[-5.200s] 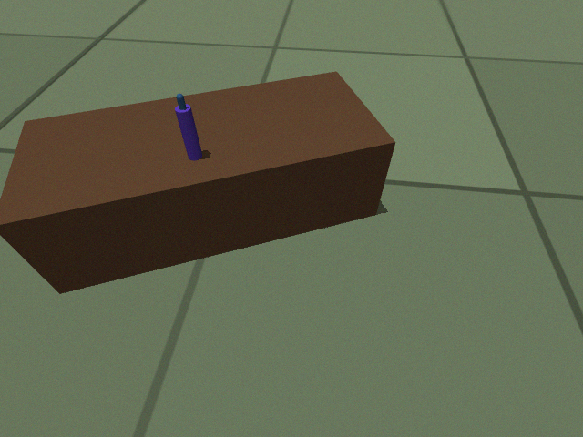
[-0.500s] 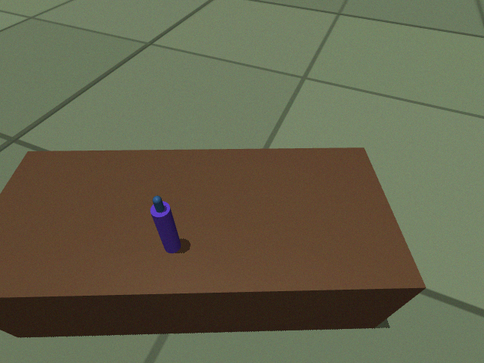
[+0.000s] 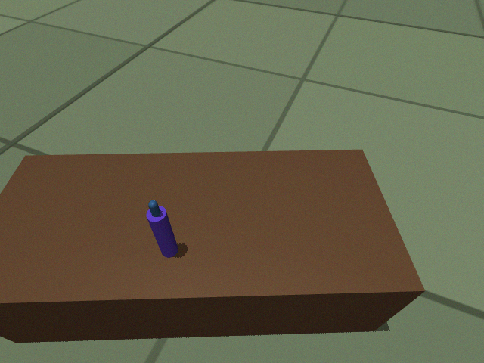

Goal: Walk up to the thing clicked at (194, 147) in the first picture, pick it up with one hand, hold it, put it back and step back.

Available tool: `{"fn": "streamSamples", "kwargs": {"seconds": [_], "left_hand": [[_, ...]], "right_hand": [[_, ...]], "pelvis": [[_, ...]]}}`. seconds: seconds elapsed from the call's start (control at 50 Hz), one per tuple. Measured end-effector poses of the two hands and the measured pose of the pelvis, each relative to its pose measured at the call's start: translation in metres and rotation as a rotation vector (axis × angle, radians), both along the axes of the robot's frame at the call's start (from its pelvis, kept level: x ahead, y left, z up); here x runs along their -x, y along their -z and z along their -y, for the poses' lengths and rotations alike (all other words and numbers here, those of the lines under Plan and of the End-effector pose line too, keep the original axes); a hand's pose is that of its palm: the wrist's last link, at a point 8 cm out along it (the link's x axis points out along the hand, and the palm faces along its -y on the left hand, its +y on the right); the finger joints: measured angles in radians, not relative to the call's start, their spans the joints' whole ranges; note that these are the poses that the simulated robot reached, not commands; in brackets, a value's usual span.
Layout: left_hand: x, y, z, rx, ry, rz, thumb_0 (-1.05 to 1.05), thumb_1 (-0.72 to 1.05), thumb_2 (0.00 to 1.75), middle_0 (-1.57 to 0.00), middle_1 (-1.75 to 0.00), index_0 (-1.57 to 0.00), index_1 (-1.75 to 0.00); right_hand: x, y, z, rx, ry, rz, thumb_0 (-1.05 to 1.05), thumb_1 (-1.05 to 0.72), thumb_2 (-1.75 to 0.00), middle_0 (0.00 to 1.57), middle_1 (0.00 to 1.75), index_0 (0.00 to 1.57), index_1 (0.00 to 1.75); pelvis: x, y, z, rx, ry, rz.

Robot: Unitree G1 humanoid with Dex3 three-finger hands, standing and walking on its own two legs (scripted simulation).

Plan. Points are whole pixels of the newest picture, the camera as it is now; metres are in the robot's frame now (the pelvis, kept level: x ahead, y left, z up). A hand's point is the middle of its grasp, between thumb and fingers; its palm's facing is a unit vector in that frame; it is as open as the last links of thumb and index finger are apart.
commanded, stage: stand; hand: left
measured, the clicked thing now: (161, 228) +0.50 +0.23 -0.24
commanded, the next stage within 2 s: go down in 1.44 s
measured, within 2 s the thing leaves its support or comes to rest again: neither
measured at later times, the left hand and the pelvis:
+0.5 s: hand out of the picture +0.07 +0.25 -0.16, palm faces -0.03 -0.94 -0.33, open 7.4 cm; pelvis +0.00 +0.00 +0.00, yaw +0 degrees
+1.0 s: hand out of the picture +0.07 +0.26 -0.16, palm faces -0.04 -0.94 -0.34, open 7.4 cm; pelvis +0.00 +0.00 +0.00, yaw +0 degrees
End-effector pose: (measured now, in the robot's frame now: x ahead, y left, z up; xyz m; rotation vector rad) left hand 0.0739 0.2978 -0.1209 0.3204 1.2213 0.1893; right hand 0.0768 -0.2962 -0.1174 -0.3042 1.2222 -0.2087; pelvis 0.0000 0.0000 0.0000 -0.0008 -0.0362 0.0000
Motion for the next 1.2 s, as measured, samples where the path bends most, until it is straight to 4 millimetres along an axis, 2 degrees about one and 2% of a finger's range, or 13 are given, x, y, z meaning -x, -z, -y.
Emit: {"fn": "streamSamples", "kwargs": {"seconds": [0.54, 1.2], "left_hand": [[0.012, 0.003, -0.001, 0.006, -0.006, -0.026, 0.0, 0.9, 0.9, -0.2, -0.3, -0.2, -0.3], [0.011, 0.002, -0.006, 0.001, -0.005, -0.031, 0.0, 0.9, 0.9, -0.2, -0.3, -0.2, -0.3]], "right_hand": [[0.01, -0.001, 0.001, 0.008, -0.001, -0.025, 0.01, -0.91, -0.9, 0.21, 0.3, 0.2, 0.3], [0.006, 0.001, -0.004, 0.005, -0.006, -0.024, 0.0, -0.91, -0.9, 0.21, 0.3, 0.2, 0.3]], "pelvis": [[0.001, 0.0, -0.001, 0.001, 0.0, 0.003], [-0.002, 0.0, -0.005, -0.003, -0.001, -0.004]]}}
